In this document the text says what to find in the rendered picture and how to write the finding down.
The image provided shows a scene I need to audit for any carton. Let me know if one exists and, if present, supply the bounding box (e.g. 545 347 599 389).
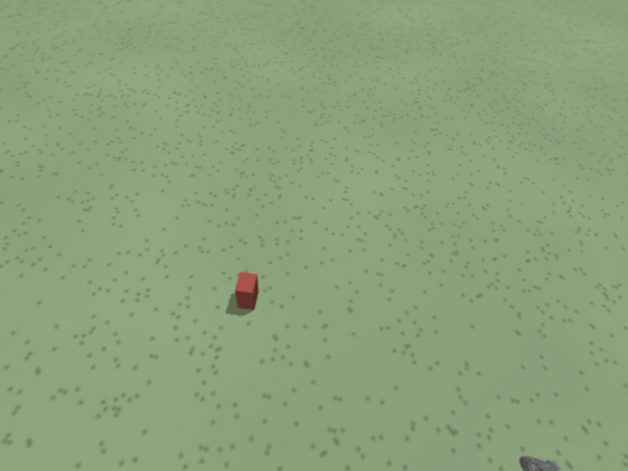
235 272 258 310

